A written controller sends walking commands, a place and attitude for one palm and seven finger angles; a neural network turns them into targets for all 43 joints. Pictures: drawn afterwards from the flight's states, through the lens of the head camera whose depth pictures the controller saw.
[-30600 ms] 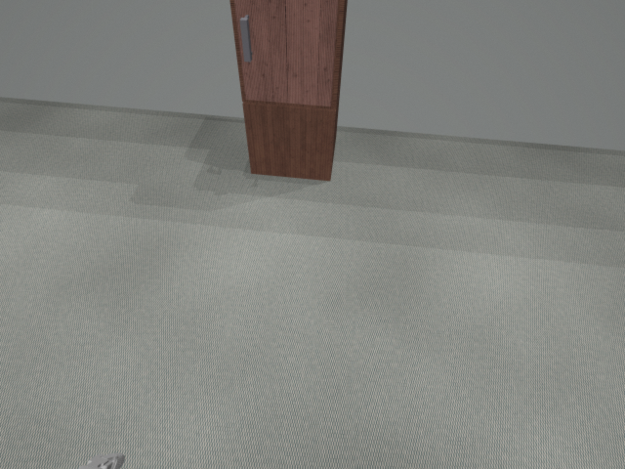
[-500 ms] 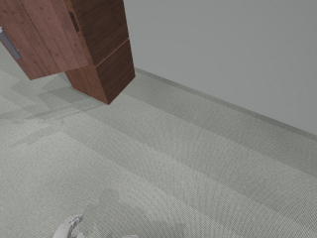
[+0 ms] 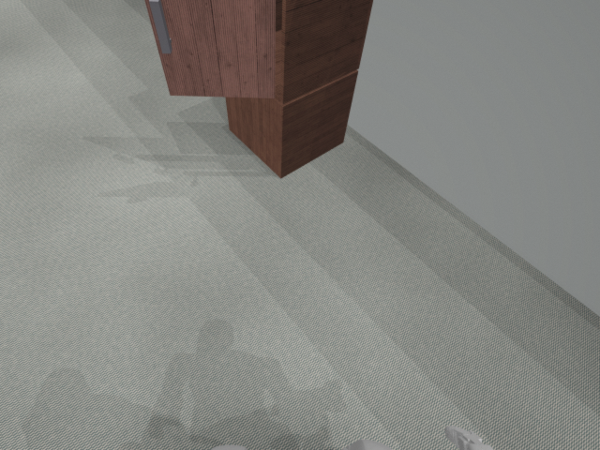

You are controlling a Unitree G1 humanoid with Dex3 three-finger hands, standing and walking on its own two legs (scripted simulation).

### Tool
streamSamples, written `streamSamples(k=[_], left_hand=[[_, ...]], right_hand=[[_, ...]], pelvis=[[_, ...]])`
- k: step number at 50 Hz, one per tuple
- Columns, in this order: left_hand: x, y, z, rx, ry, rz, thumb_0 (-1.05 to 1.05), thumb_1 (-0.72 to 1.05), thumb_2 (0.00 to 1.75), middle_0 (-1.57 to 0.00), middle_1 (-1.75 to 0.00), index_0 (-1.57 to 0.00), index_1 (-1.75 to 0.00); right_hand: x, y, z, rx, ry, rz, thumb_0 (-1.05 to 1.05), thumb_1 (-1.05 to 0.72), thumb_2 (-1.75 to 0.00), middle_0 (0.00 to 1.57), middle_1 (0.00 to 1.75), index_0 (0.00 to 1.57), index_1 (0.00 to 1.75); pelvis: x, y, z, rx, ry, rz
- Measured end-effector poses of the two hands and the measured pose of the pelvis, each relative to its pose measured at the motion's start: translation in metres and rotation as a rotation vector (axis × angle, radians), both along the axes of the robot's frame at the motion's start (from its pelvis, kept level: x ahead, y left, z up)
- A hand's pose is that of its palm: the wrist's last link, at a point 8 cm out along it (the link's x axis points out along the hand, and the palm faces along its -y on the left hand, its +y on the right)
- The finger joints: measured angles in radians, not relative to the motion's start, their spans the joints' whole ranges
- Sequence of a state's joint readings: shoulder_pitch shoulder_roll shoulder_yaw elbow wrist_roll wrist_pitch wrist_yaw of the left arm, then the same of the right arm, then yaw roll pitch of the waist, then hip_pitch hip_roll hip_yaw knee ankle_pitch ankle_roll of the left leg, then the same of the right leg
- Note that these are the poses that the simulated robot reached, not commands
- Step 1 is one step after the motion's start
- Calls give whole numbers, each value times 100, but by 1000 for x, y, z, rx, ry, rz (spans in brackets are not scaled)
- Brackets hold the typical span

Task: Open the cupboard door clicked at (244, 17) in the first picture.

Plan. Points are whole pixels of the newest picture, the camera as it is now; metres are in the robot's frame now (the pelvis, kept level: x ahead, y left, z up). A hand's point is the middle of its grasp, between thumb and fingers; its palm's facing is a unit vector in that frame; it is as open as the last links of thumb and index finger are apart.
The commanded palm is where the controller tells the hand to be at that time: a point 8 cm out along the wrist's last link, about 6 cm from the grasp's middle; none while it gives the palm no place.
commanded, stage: take the last steps up to it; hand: left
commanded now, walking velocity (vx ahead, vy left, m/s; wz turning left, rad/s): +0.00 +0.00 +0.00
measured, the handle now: (162, 23) +1.14 +0.49 -0.08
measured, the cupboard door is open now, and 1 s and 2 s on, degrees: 52 52 52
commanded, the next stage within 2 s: come to a stop and stand still in 1.82 s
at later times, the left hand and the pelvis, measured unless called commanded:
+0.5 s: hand out of the picture +0.00 +0.15 -0.15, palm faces +0.22 -0.96 -0.19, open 7.4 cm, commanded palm none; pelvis +0.07 -0.01 +0.02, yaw +9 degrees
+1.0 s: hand (128, 319) +0.30 +0.31 -0.15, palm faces +0.16 -0.97 -0.20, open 7.4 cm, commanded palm none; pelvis +0.23 +0.11 +0.01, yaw +8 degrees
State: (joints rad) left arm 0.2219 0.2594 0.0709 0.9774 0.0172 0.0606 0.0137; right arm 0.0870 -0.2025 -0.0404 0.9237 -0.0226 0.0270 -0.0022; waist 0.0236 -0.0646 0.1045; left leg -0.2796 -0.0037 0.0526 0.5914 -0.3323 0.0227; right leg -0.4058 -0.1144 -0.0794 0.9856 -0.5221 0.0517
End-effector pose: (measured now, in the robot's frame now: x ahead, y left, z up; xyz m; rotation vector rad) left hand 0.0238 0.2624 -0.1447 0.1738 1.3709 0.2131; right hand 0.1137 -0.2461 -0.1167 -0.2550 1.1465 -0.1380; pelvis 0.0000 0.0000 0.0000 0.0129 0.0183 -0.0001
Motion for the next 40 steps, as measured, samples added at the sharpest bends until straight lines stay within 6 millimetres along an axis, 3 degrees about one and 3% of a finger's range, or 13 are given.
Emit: streamSamples(k=[7,12,15,21,26,30,34,37,40], left_hand=[[10,-10,18,6,-47,16,1,91,89,-20,-30,-20,-30],[23,-31,19,20,-132,16,0,91,89,-20,-30,-20,-30],[14,-45,24,16,-139,58,0,91,89,-20,-30,-20,-30],[-17,-65,31,-35,-8,132,0,90,89,-20,-30,-20,-30],[-38,-68,29,-78,92,211,0,90,89,-20,-30,-21,-30],[-47,-57,21,-111,177,275,0,90,89,-20,-30,-21,-30],[-41,-27,-1,-143,255,299,0,90,89,-20,-30,-21,-30],[-7,5,-9,-125,240,276,1,90,89,-20,-30,-21,-30],[53,39,-5,-90,132,229,1,91,89,-20,-30,-20,-30]], right_hand=[[-9,7,-6,50,42,22,0,-91,-90,20,30,20,30],[-22,-8,-32,100,105,9,0,-91,-90,20,30,21,30],[-20,-15,-35,99,165,31,1,-91,-90,20,30,20,30],[16,-14,-15,98,168,48,1,-91,-90,20,30,20,30],[64,9,-10,85,164,112,1,-91,-90,19,30,20,30],[116,47,-13,81,133,188,1,-91,-90,19,30,20,30],[168,91,-23,66,31,230,1,-91,-90,19,30,20,30],[179,112,-21,58,3,212,0,-91,-90,19,30,20,30],[174,126,-16,63,30,176,0,-91,-90,20,30,20,30]], pelvis=[[5,-8,9,-11,0,27],[15,-25,-4,8,-6,59],[23,-27,0,4,-23,91],[51,-21,17,26,-10,132],[78,-3,17,28,-1,169],[103,22,9,16,2,194],[132,57,-12,-7,2,200],[146,72,-12,1,-6,186],[161,84,-2,5,-8,169]])
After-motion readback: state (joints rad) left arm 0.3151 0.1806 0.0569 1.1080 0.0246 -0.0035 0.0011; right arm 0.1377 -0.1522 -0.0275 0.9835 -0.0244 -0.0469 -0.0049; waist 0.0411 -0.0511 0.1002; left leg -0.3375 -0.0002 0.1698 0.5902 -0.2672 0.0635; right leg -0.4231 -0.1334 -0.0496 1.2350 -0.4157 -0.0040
